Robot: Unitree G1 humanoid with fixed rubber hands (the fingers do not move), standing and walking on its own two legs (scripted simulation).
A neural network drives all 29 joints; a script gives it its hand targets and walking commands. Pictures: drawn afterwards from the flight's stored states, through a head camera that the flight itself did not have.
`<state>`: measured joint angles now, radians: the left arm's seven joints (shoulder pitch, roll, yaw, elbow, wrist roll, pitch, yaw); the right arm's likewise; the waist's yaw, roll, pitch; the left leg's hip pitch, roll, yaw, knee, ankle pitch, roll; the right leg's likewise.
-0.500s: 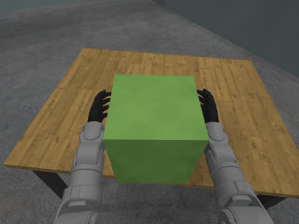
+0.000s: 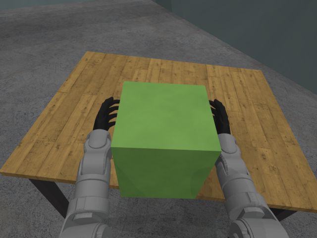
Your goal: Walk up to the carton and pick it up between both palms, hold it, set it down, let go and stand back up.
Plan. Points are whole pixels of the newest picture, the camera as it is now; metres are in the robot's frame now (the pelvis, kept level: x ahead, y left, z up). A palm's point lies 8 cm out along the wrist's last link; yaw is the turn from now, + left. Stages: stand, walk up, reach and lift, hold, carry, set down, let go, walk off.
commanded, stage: reach and lift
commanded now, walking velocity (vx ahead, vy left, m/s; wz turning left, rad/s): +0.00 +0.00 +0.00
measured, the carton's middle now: (161, 143) +0.35 +0.01 +0.05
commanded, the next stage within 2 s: none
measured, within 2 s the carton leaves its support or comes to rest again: leaves its support in 0.24 s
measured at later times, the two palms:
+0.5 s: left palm (107, 120) +0.35 +0.15 +0.13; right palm (233, 129) +0.35 -0.15 +0.13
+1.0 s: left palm (107, 110) +0.36 +0.15 +0.15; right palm (233, 116) +0.37 -0.15 +0.15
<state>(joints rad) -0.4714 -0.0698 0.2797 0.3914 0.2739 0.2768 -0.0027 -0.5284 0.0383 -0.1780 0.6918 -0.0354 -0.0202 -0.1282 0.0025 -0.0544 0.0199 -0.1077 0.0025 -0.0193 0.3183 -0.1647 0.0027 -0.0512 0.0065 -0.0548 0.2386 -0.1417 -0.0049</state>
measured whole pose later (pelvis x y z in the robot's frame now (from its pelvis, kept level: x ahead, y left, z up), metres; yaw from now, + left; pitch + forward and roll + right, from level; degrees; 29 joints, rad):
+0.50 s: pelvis -0.02 -0.01 +0.00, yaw -1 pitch -5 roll +0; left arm -0.57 -0.11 0.32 0.52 0.31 0.08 0.01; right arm -0.59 0.00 -0.27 0.93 -0.11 -0.35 -0.14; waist 0.04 -0.09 0.02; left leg -0.06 0.01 0.01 0.28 -0.13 0.00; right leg -0.03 0.01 -0.04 0.25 -0.13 -0.02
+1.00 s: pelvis +0.00 +0.00 +0.00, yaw +1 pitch -4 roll -1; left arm -0.51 -0.03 0.19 0.19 0.22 0.46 0.08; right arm -0.59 -0.07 -0.02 0.57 0.18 0.07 -0.18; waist -0.07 -0.06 0.03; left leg -0.10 0.01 -0.02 0.37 -0.19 0.01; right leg -0.02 0.00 -0.09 0.26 -0.16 0.00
